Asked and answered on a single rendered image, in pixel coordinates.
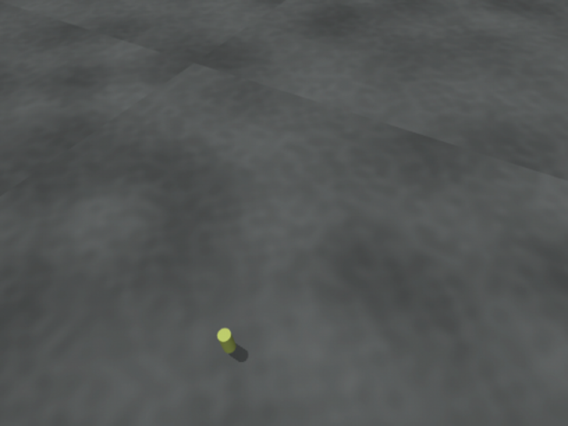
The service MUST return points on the can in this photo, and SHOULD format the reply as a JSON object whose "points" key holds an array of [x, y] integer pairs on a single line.
{"points": [[226, 339]]}

